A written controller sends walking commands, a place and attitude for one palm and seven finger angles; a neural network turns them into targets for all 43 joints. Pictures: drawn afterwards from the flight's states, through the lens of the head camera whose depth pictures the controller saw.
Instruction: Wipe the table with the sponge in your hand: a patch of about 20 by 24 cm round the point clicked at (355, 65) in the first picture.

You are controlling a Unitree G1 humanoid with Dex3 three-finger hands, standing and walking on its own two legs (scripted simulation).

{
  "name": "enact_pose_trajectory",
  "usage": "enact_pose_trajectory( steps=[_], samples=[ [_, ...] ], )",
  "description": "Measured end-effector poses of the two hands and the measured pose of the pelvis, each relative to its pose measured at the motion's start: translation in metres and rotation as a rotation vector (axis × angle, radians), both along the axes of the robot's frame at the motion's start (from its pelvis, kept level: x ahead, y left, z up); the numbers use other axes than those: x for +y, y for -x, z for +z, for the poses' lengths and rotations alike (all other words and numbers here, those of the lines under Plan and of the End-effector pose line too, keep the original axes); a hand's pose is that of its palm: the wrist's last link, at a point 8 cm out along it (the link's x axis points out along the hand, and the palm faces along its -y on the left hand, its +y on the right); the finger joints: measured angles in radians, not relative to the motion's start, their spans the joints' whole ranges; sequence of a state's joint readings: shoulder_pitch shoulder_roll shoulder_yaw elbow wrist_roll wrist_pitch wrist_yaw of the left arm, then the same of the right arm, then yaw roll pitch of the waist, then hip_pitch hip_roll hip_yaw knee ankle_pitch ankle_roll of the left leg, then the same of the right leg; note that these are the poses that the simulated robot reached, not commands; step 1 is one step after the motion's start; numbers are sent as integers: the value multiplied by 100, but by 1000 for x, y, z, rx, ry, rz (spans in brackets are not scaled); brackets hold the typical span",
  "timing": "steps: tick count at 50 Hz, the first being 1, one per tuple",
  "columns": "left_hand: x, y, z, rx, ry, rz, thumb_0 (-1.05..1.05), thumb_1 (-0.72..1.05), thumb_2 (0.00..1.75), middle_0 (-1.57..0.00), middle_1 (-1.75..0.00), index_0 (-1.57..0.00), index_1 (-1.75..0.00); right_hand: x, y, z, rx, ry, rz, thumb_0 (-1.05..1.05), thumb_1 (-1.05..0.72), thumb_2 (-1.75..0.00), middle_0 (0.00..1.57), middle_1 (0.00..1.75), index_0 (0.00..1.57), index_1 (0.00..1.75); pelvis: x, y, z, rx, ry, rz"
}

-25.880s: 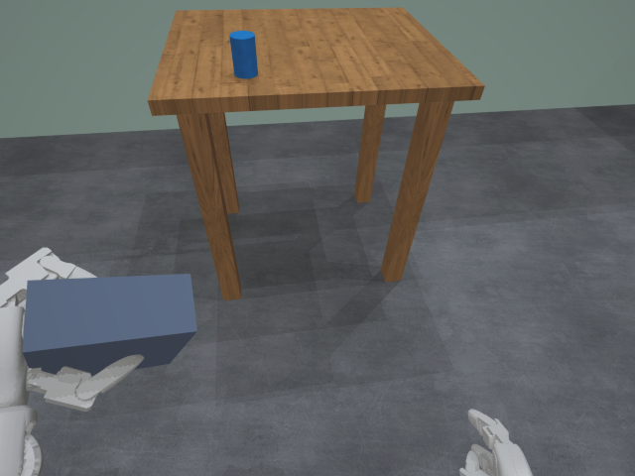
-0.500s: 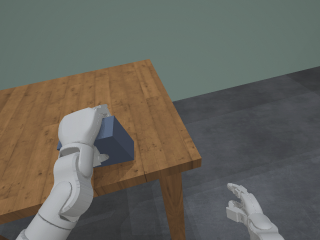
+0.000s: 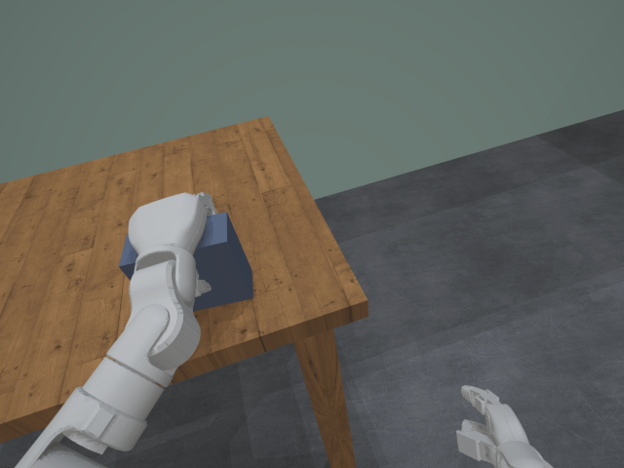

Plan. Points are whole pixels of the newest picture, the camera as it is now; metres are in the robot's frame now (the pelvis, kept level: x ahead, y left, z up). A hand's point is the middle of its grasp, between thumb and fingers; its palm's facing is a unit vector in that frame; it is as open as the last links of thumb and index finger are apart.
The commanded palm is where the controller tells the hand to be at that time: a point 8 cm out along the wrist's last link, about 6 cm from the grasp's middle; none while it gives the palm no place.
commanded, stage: wipe forward along the third lane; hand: left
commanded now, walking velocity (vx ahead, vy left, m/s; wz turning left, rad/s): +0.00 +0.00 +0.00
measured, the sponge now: (199, 277) +0.33 +0.20 +0.11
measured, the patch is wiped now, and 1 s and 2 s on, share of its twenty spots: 0.90 1.00 1.00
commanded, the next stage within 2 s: wipe back along the third lane in 1.36 s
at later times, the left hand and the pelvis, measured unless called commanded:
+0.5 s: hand (195, 227) +0.38 +0.21 +0.16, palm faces +0.01 -0.03 -1.00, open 9.6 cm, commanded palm +0.36 +0.23 +0.18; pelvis +0.01 -0.03 -0.01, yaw +0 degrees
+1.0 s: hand (191, 214) +0.41 +0.22 +0.15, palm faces -0.04 +0.00 -1.00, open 9.7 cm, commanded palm +0.40 +0.26 +0.17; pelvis +0.00 -0.04 -0.01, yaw -3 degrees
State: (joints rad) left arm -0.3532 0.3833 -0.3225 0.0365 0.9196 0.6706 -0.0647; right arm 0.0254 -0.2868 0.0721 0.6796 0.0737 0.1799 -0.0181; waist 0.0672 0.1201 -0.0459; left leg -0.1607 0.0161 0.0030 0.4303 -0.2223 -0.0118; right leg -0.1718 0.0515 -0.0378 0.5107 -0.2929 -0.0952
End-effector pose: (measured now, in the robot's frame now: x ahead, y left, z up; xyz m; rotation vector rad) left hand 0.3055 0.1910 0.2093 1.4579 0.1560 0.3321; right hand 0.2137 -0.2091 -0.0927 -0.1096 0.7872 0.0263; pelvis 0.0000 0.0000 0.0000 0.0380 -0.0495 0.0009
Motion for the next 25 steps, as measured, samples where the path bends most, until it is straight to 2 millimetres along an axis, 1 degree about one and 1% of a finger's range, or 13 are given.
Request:
enact_pose_trajectory(
  steps=[9,17,21,25],
  samples=[
    [0,-17,-1,44,-15,45,-2,-53,113,-75,-140,-83,-130,-17,1,-6,5,13,-15,1,-91,-90,20,30,20,30,-10,-5,-2,12,-6,4],
    [3,-37,1,85,-35,59,-1,-54,114,-76,-140,-84,-130,-32,0,-7,-1,36,-29,1,-91,-90,20,30,20,30,-20,-7,-3,30,-9,10],
    [6,-45,0,102,-35,56,-1,-54,115,-76,-140,-84,-130,-42,5,-9,3,50,-43,1,-91,-90,20,30,20,30,-26,-8,-5,43,-9,4],
    [9,-55,0,117,-44,58,0,-55,115,-77,-139,-84,-131,-53,14,-14,23,66,-66,1,-91,-90,20,30,20,30,-30,-9,-6,57,-9,-1]
  ],
)
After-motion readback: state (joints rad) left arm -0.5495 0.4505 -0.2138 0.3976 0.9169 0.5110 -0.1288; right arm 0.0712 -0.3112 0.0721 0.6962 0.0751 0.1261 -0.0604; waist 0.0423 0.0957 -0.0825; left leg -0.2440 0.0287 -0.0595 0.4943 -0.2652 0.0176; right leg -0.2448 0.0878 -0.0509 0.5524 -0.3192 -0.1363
